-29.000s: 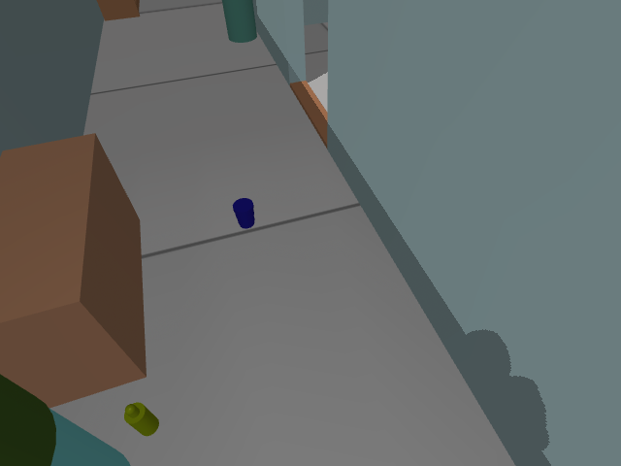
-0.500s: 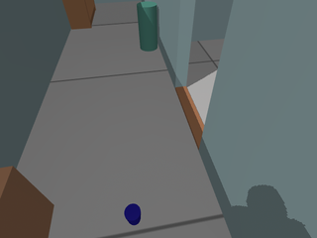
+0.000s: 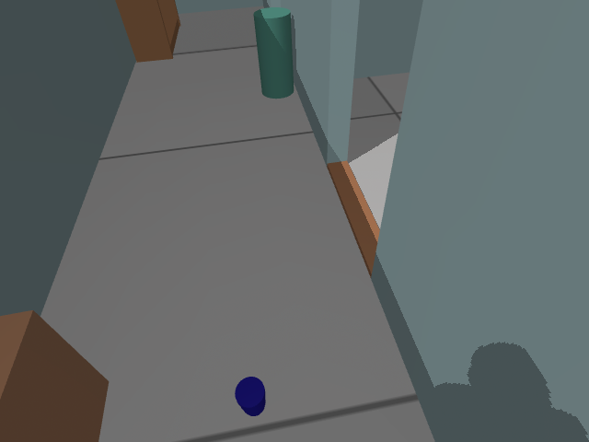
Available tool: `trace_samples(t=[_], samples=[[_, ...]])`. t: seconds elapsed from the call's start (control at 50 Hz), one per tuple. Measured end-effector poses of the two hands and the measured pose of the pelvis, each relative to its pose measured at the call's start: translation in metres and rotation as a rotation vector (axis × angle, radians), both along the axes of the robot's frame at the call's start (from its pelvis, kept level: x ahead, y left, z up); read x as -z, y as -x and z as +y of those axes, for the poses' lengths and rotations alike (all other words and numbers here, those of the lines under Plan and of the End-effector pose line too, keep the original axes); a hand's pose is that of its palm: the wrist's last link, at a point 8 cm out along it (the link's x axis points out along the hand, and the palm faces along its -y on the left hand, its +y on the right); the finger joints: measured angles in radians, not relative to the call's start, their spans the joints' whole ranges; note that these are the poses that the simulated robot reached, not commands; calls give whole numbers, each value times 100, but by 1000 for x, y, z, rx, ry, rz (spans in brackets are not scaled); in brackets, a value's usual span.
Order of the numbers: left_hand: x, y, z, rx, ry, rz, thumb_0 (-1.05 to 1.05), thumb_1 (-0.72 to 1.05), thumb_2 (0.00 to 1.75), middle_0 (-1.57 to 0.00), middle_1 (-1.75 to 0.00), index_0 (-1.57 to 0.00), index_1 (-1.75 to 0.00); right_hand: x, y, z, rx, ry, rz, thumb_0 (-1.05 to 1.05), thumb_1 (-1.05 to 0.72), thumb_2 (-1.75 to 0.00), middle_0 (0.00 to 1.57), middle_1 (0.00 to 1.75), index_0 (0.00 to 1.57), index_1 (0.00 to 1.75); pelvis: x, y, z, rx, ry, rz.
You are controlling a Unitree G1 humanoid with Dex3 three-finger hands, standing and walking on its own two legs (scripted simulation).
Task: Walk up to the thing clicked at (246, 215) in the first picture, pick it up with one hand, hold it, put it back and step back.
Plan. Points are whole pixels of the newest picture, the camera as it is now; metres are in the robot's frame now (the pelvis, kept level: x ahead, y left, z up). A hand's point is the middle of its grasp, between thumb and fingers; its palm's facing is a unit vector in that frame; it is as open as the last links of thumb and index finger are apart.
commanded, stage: stand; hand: left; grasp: from the side
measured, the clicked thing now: (252, 398) +0.44 +0.20 -0.72
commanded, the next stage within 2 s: step back in 1.18 s
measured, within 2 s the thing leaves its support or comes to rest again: neither
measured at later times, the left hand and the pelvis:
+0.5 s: hand out of the picture +0.10 +0.24 -0.15, palm faces -0.03 -0.94 -0.34, open 7.3 cm; pelvis +0.02 +0.00 +0.00, yaw -1 degrees
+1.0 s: hand out of the picture +0.11 +0.23 -0.15, palm faces -0.04 -0.94 -0.34, open 7.3 cm; pelvis +0.03 -0.01 +0.00, yaw -1 degrees
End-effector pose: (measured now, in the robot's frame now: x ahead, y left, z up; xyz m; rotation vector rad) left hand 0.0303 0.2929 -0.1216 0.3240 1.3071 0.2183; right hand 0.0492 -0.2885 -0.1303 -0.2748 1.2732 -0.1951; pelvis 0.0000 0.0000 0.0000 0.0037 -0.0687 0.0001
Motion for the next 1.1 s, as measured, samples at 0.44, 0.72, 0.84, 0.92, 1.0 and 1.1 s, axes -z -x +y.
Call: trace_samples(t=[0.44,0.72,0.84,0.92,1.0,1.1], samples=[[-4,-56,-12,37,24,-68,0,90,90,-20,-30,-21,-30,-5,-18,-5,8,8,-10,1,-91,-90,20,30,20,30,-3,-16,-4,12,-1,7],[-8,-67,-9,34,6,-67,0,91,90,-20,-30,-21,-30,-5,-33,-10,6,9,-16,1,-91,-90,20,30,20,30,-4,-26,-7,15,-3,18],[-8,-69,-11,33,9,-62,0,91,90,-20,-30,-21,-30,-6,-37,-13,6,11,-16,1,-91,-90,20,30,20,30,-4,-28,-9,15,-2,20],[-7,-70,-13,34,13,-62,0,91,90,-20,-30,-21,-30,-7,-39,-14,8,13,-19,1,-91,-90,20,30,20,30,-5,-29,-10,16,-2,20],[-6,-71,-16,39,16,-65,0,91,90,-20,-30,-21,-30,-8,-40,-16,9,14,-20,1,-91,-90,20,30,20,30,-5,-30,-11,17,-1,21],[-6,-73,-17,40,19,-64,0,91,90,-20,-30,-21,-30,-9,-40,-18,10,16,-17,1,-91,-90,20,30,20,30,-5,-32,-12,17,0,24]])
